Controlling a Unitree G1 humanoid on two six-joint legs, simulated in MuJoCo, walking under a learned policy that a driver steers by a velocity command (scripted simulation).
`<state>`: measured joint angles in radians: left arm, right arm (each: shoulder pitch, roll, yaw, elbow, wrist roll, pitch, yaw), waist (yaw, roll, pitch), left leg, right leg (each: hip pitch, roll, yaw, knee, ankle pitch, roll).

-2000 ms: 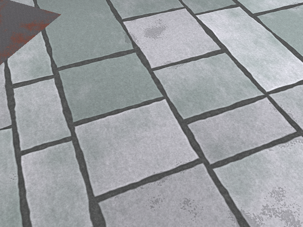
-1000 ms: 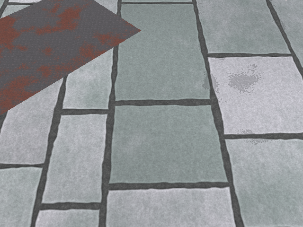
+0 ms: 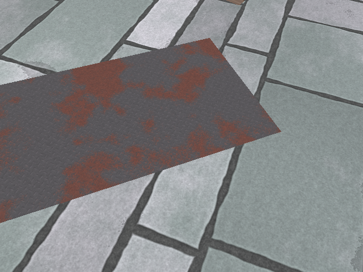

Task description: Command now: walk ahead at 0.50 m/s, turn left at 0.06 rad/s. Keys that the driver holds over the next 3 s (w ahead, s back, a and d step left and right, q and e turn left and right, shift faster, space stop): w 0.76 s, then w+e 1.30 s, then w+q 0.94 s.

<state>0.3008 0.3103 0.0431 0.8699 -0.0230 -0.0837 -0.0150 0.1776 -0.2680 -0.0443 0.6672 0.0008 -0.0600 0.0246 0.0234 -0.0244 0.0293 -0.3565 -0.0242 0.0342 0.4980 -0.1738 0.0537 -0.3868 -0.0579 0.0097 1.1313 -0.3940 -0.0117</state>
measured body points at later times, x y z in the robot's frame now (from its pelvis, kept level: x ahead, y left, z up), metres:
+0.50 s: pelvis +0.28 -0.06 +0.00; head +0.31 -0.07 +0.44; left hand +0.44 +0.20 -0.10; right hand +0.31 -0.34 -0.14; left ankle +0.14 +0.09 -0.65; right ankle +0.35 -0.15 -0.74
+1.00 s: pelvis +0.55 -0.01 -0.01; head +0.59 +0.01 +0.44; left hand +0.57 +0.27 -0.15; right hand +0.72 -0.27 -0.09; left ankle +0.64 +0.09 -0.73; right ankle +0.40 -0.14 -0.66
